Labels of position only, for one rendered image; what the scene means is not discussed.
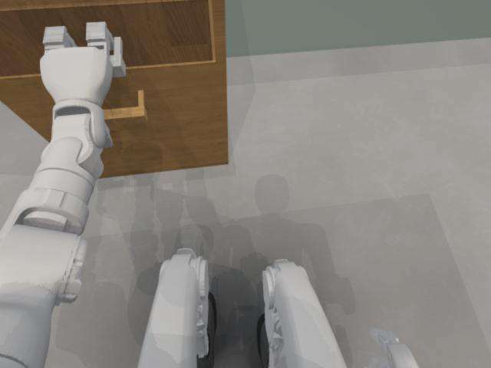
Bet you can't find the right robot shin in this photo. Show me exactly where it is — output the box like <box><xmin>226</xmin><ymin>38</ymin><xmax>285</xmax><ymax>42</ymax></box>
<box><xmin>265</xmin><ymin>259</ymin><xmax>308</xmax><ymax>368</ymax></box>

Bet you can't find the left robot shin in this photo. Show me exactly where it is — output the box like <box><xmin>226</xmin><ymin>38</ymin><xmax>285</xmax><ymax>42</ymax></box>
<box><xmin>159</xmin><ymin>248</ymin><xmax>209</xmax><ymax>356</ymax></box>

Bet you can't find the drawer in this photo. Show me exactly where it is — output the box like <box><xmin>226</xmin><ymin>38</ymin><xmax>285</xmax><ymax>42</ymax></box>
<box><xmin>0</xmin><ymin>0</ymin><xmax>213</xmax><ymax>77</ymax></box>

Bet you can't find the cabinet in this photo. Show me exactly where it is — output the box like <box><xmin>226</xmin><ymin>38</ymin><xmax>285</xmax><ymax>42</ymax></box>
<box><xmin>0</xmin><ymin>0</ymin><xmax>229</xmax><ymax>179</ymax></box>

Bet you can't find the robot shin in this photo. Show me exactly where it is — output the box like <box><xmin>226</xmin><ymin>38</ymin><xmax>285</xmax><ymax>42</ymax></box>
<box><xmin>159</xmin><ymin>248</ymin><xmax>209</xmax><ymax>356</ymax></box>
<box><xmin>265</xmin><ymin>259</ymin><xmax>308</xmax><ymax>368</ymax></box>

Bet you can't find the robot right hand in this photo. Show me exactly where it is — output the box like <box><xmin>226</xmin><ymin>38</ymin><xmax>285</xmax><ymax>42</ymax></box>
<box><xmin>365</xmin><ymin>327</ymin><xmax>419</xmax><ymax>368</ymax></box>

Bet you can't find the left robot upper arm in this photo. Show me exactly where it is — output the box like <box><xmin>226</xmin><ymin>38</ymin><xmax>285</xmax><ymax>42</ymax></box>
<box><xmin>0</xmin><ymin>224</ymin><xmax>88</xmax><ymax>368</ymax></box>

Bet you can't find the robot left hand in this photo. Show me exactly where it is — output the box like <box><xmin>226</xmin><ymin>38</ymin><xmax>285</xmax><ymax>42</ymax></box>
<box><xmin>40</xmin><ymin>21</ymin><xmax>114</xmax><ymax>148</ymax></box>

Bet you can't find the robot left forearm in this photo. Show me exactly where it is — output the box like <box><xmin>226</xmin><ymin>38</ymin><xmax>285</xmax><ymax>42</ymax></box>
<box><xmin>0</xmin><ymin>100</ymin><xmax>105</xmax><ymax>248</ymax></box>

